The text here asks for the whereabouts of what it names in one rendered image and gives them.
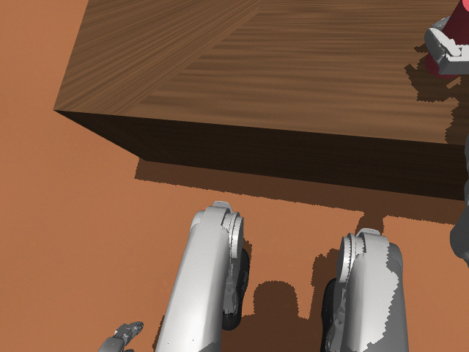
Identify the left robot hand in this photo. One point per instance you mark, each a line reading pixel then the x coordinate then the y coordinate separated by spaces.
pixel 123 335

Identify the right robot arm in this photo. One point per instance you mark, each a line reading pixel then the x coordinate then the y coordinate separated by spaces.
pixel 459 235

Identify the left robot foot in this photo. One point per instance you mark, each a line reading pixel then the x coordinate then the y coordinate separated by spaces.
pixel 232 320

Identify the right robot foot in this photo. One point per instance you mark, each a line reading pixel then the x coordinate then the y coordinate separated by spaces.
pixel 327 314

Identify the right robot hand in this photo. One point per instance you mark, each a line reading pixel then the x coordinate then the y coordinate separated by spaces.
pixel 456 59

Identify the can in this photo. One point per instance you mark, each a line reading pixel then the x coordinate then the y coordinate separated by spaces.
pixel 456 28

